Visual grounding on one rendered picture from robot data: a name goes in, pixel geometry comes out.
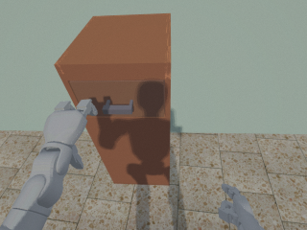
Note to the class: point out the drawer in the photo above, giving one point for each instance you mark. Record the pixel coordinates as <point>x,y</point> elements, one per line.
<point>148,95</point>

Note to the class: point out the left robot hand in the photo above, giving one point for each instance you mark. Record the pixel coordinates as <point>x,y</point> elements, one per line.
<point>66,124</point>

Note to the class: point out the left robot forearm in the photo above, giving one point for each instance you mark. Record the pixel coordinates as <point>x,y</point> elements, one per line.
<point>41,190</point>

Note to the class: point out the cabinet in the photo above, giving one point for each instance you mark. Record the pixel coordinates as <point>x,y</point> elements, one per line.
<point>127,47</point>

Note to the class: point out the right robot forearm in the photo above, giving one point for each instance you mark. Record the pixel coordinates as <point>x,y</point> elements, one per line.
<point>248,223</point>

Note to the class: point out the right robot hand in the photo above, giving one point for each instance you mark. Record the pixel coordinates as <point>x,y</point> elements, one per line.
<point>230,212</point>

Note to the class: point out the handle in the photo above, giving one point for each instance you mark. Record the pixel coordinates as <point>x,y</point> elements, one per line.
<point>117,109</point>

